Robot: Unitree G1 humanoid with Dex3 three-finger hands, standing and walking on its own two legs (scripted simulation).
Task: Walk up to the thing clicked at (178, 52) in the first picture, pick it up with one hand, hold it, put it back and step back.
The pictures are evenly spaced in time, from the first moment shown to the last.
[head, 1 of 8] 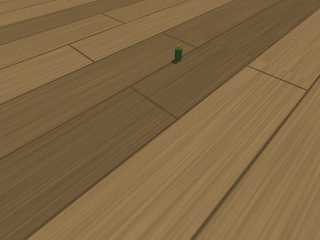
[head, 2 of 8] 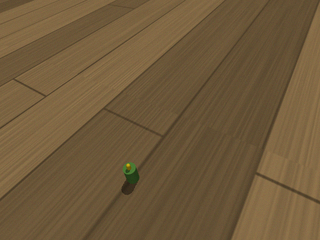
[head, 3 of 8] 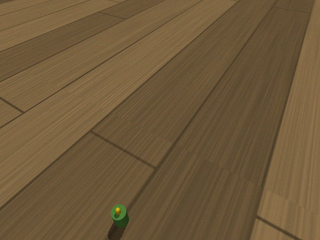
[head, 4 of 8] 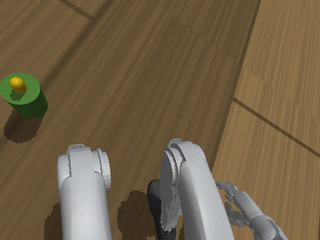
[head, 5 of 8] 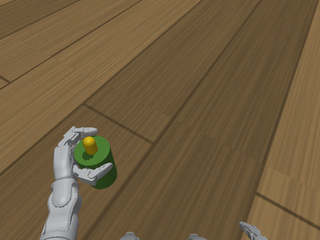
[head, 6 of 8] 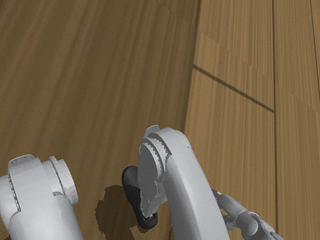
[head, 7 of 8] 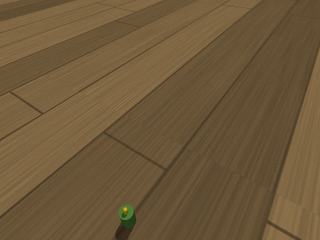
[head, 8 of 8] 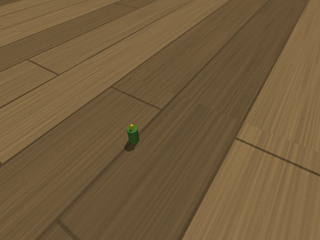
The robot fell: no
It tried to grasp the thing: yes
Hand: left
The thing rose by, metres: 0.66
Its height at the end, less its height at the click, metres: +0.00
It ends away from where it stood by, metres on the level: 0.02
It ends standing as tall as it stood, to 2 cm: yes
